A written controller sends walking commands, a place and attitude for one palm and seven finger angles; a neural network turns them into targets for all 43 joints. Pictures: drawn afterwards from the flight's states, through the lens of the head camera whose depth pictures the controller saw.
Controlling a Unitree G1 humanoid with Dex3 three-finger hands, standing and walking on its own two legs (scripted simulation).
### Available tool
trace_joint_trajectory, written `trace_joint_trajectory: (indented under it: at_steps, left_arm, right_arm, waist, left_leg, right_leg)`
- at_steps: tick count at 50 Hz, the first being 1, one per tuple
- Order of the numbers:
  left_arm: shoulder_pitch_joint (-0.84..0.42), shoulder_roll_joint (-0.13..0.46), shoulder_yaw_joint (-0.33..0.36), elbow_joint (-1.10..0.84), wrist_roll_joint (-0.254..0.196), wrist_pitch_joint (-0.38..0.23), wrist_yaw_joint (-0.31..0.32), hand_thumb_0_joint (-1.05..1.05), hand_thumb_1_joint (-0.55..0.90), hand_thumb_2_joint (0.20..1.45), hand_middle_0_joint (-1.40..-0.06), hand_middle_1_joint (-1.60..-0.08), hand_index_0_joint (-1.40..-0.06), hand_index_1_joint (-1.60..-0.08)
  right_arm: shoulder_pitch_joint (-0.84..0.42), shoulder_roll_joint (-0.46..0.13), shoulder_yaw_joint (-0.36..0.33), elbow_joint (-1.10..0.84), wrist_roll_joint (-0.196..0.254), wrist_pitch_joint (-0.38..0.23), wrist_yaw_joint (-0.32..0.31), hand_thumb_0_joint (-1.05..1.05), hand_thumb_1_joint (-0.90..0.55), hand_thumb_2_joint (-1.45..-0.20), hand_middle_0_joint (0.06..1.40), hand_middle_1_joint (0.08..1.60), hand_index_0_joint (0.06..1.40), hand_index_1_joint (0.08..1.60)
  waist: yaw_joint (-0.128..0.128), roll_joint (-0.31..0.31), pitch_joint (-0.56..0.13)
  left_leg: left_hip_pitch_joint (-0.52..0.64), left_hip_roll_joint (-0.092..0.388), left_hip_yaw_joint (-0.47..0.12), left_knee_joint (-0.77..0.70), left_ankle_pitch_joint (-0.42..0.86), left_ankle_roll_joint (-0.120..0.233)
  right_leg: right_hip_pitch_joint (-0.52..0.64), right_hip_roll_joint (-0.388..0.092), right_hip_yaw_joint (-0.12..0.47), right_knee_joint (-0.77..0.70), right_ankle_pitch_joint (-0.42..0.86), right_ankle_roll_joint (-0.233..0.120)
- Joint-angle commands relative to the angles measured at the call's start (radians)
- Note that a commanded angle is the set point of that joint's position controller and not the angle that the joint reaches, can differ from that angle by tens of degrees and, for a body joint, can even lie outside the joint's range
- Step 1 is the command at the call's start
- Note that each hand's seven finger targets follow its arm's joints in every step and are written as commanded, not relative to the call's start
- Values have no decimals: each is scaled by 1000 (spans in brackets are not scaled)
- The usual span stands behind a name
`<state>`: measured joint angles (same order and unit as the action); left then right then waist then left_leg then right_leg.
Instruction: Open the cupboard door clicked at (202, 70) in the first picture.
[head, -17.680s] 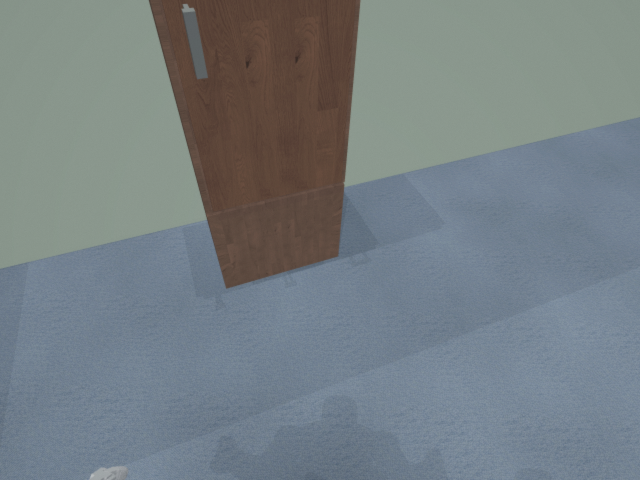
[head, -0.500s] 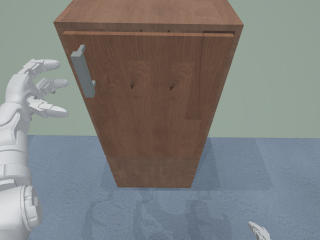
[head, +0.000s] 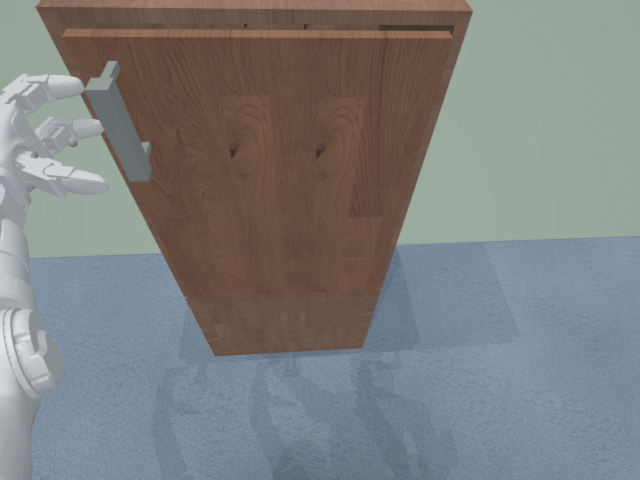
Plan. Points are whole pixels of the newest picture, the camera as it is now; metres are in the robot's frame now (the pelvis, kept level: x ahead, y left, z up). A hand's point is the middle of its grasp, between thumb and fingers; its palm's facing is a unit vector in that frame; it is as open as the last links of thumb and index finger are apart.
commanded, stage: move the hooked fingers beside the handle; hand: left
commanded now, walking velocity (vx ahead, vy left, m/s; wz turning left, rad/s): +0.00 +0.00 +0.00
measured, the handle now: (126, 123) +0.51 +0.23 +0.17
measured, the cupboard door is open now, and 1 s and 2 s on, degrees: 0 0 0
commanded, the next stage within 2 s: slide the fingers in behind the handle in 0.86 s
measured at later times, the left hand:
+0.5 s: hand (64, 145) +0.46 +0.28 +0.17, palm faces +0.04 -1.00 +0.02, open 14.0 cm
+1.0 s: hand (77, 145) +0.45 +0.26 +0.18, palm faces +0.04 -1.00 +0.01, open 14.0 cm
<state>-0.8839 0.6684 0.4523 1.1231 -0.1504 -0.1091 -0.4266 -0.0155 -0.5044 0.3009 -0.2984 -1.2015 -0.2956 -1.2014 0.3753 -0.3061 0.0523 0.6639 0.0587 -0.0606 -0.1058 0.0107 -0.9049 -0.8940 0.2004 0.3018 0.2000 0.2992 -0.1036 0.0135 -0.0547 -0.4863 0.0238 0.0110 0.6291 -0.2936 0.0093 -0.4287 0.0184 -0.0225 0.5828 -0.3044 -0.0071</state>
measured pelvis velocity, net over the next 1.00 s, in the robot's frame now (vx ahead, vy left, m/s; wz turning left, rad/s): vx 0.00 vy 0.00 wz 0.01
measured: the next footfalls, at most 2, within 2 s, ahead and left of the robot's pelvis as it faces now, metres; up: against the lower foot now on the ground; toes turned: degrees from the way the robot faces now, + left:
none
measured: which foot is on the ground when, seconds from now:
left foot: down 0.00-1.00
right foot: down 0.00-1.00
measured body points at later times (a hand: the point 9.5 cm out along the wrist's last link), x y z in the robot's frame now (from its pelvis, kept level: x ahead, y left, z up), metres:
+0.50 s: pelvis +0.01 +0.01 +0.00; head +0.06 +0.02 +0.44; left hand +0.45 +0.34 +0.17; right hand +0.05 -0.26 -0.11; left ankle +0.01 +0.11 -0.73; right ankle -0.01 -0.12 -0.73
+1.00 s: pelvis +0.00 +0.00 +0.00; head +0.04 +0.01 +0.44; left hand +0.44 +0.32 +0.18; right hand +0.06 -0.27 -0.11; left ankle +0.01 +0.11 -0.73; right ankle -0.01 -0.12 -0.73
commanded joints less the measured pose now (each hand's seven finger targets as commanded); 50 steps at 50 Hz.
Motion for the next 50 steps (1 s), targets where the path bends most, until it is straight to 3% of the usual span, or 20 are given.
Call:
trace_joint_trajectory:
  at_steps: [1, 4, 6, 8, 10, 11, 12, 14, 17, 18, 22, 26, 27, 30, 34, 38, 43, 45, 47, 50]
  left_arm:
    - [-482, 345, 45, -181, -35, -100, -17, 0, -500, 300, -300, -1200, -300, -1200]
    - [-470, 390, 70, -117, -18, -82, -30, 0, -500, 300, -300, -1200, -300, -1200]
    - [-452, 342, 30, -141, -14, -82, -38, 0, -500, 300, -300, -1200, -300, -1200]
    - [-422, 333, 35, -176, -14, -88, -40, 0, -500, 300, -300, -1200, -300, -1200]
    - [-398, 350, 64, -183, -35, -91, -42, 0, -500, 300, -300, -1200, -300, -1200]
    - [-396, 320, 47, -205, -53, -97, -46, 0, -500, 300, -300, -1200, -300, -1200]
    - [-426, 337, 68, -252, -58, -102, -46, 0, -500, 300, -300, -1200, -300, -1200]
    - [-403, 347, 83, -231, -59, -94, -44, 0, -500, 300, -300, -1200, -300, -1200]
    - [-407, 355, 81, -254, -44, -90, -32, 0, -500, 300, -300, -1200, -300, -1200]
    - [-446, 316, 41, -297, -37, -93, -27, 0, -500, 300, -300, -1200, -300, -1200]
    - [-405, 301, 50, -347, -49, -92, -12, 0, -500, 300, -300, -1200, -300, -1200]
    - [-380, 259, 28, -296, -72, -61, -18, 0, -500, 300, -300, -1200, -300, -1200]
    - [-404, 257, 21, -296, -64, -53, -16, 0, -500, 300, -300, -1200, -300, -1200]
    - [-365, 267, 29, -279, -48, -34, -3, 0, -500, 300, -300, -1200, -300, -1200]
    - [-398, 215, -12, -304, -49, -46, 13, 0, -500, 300, -300, -1200, -300, -1200]
    - [-433, 258, 23, -326, -58, -73, 16, 0, -500, 300, -300, -1200, -300, -1200]
    - [-494, 216, -33, -282, -39, -73, 21, 0, -500, 300, -300, -1200, -300, -1200]
    - [-479, 229, -20, -249, -37, -70, 24, 0, -500, 300, -300, -1200, -300, -1200]
    - [-474, 255, 3, -269, -41, -79, 26, 0, -500, 300, -300, -1200, -300, -1200]
    - [-484, 241, -11, -229, -41, -77, 20, 0, -500, 300, -300, -1200, -300, -1200]
  right_arm:
    - [81, -166, -68, -89, 1, -21, -12, 0, -900, -900, 200, 300, 200, 300]
    - [100, -177, -70, -80, -1, -7, -9, 0, -900, -900, 200, 300, 200, 300]
    - [104, -171, -72, -93, -2, -2, -5, 0, -900, -900, 200, 300, 200, 300]
    - [108, -171, -76, -97, -7, 1, 3, 0, -900, -900, 200, 300, 200, 300]
    - [109, -175, -77, -103, -7, 11, 5, 0, -900, -900, 200, 300, 200, 300]
    - [107, -172, -79, -107, -4, 14, 5, 0, -900, -900, 200, 300, 200, 300]
    - [105, -175, -82, -109, -6, 12, 7, 0, -900, -900, 200, 300, 200, 300]
    - [104, -175, -80, -110, -5, 17, 9, 0, -900, -900, 200, 300, 200, 300]
    - [96, -171, -81, -110, -3, 23, 9, 0, -900, -900, 200, 300, 200, 300]
    - [92, -166, -79, -114, -4, 20, 11, 0, -900, -900, 200, 300, 200, 300]
    - [83, -162, -79, -121, -4, 15, 12, 0, -900, -900, 200, 300, 200, 300]
    - [82, -162, -78, -120, 0, 15, 10, 0, -900, -900, 200, 300, 200, 300]
    - [70, -161, -74, -119, 1, 14, 10, 0, -900, -900, 200, 300, 200, 300]
    - [66, -161, -74, -126, 0, 13, 13, 0, -900, -900, 200, 300, 200, 300]
    - [55, -154, -71, -134, -1, 11, 14, 0, -900, -900, 200, 300, 200, 300]
    - [47, -157, -68, -132, 0, 8, 9, 0, -900, -900, 200, 300, 200, 300]
    - [42, -152, -62, -112, 1, 1, 0, 0, -900, -900, 200, 300, 200, 300]
    - [50, -156, -62, -108, -1, -3, -1, 0, -900, -900, 200, 300, 200, 300]
    - [54, -158, -62, -110, -3, -3, -2, 0, -900, -900, 200, 300, 200, 300]
    - [57, -157, -61, -102, -3, -5, -2, 0, -900, -900, 200, 300, 200, 300]
  waist:
    - [1, 61, -357]
    - [5, 58, -346]
    - [10, 126, -363]
    - [20, 142, -398]
    - [22, 77, -381]
    - [16, 76, -383]
    - [20, 97, -410]
    - [21, 77, -381]
    - [24, 123, -354]
    - [11, 165, -367]
    - [22, 183, -409]
    - [15, 82, -370]
    - [15, 113, -350]
    - [26, 104, -334]
    - [15, 97, -327]
    - [14, 84, -360]
    - [-5, 134, -310]
    - [0, 100, -311]
    - [9, 100, -369]
    - [2, 75, -336]
  left_leg:
    - [228, -14, -27, -29, 275, 36]
    - [195, -13, -28, -26, 273, 37]
    - [231, -14, -27, -21, 319, 31]
    - [270, -9, -34, -13, 354, 25]
    - [249, -4, -36, -16, 339, 28]
    - [254, -5, -26, -12, 356, 33]
    - [278, -4, -33, -13, 367, 30]
    - [258, -4, -32, -12, 357, 31]
    - [256, -5, -32, -10, 354, 29]
    - [286, -3, -39, -12, 368, 25]
    - [343, 4, -51, -3, 416, 18]
    - [305, 5, -49, -8, 390, 23]
    - [296, 3, -49, -14, 376, 22]
    - [278, 1, -52, -18, 353, 20]
    - [279, 1, -54, -21, 328, 19]
    - [289, -1, -56, -20, 312, 22]
    - [275, -5, -58, -26, 254, 22]
    - [263, -3, -64, -29, 236, 23]
    - [275, -6, -59, -25, 263, 25]
    - [236, -7, -51, -28, 228, 27]
  right_leg:
    - [69, 9, 12, -53, 325, -8]
    - [55, 9, 16, -47, 338, -4]
    - [40, 10, 7, -37, 344, -13]
    - [23, 17, 1, -31, 350, -12]
    - [31, 22, -2, -32, 345, -10]
    - [41, 23, -1, -34, 359, -12]
    - [39, 25, -2, -30, 367, -11]
    - [35, 26, -3, -29, 364, -11]
    - [11, 25, -4, -29, 344, -13]
    - [-8, 25, -8, -27, 336, -14]
    - [-8, 29, -10, -26, 337, -19]
    - [7, 28, -17, -34, 337, -18]
    - [-2, 26, -15, -33, 336, -17]
    - [-5, 22, -16, -33, 316, -18]
    - [-11, 21, -15, -35, 298, -17]
    - [14, 20, -9, -35, 300, -19]
    - [-28, 14, -7, -47, 249, -18]
    - [-25, 14, -10, -49, 233, -19]
    - [11, 13, -6, -41, 266, -17]
    - [13, 12, -4, -48, 256, -13]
